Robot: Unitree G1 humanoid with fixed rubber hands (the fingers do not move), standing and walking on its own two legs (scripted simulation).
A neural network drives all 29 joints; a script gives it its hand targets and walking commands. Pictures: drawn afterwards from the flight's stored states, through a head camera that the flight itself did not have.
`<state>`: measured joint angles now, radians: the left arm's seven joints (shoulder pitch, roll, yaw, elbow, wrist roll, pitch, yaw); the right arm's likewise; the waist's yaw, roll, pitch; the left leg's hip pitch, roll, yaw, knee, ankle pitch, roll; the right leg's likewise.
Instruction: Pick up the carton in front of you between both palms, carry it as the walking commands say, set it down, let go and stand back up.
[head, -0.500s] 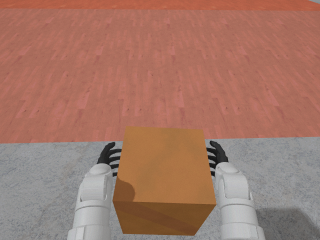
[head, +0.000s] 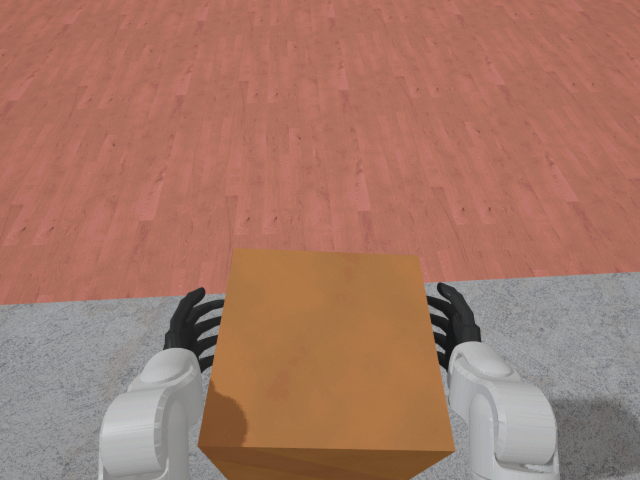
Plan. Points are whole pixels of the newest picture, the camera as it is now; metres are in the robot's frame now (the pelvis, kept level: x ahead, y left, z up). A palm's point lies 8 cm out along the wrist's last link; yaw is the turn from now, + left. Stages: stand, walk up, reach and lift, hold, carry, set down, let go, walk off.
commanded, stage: carry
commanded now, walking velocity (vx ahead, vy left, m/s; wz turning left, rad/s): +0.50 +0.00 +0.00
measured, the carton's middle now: (320, 378) +0.25 +0.00 +0.02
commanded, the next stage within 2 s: none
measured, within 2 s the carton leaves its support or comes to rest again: neither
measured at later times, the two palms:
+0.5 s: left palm (219, 191) +0.52 +0.15 +0.10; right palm (409, 181) +0.54 -0.15 +0.10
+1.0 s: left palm (236, 86) +0.88 +0.17 +0.11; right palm (373, 81) +0.88 -0.13 +0.11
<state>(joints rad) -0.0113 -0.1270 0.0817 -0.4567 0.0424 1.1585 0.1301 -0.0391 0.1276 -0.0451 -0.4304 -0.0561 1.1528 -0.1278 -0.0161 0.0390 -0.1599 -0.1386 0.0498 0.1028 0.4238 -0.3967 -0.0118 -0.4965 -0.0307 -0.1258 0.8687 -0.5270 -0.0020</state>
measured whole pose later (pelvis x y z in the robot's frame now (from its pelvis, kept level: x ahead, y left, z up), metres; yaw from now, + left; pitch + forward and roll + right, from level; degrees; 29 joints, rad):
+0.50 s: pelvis +0.30 -0.01 +0.00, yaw +3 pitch +4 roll +2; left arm 0.03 -0.13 0.04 -0.53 0.03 1.21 0.14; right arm 0.05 0.13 -0.04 -0.56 -0.05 1.21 -0.13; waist 0.03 -0.01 -0.15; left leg -0.60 0.07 0.19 0.57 -0.07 0.02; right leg 0.08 -0.02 -0.18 0.22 -0.37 -0.02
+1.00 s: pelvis +0.65 +0.01 +0.00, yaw +1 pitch +3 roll +0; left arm 0.05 -0.13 0.04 -0.61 0.04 1.18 0.14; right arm 0.02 0.13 -0.03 -0.58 -0.03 1.16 -0.13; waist -0.01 0.00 -0.11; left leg 0.06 0.02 0.22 0.24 -0.35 0.00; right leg -0.59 -0.10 -0.17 0.58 -0.05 -0.01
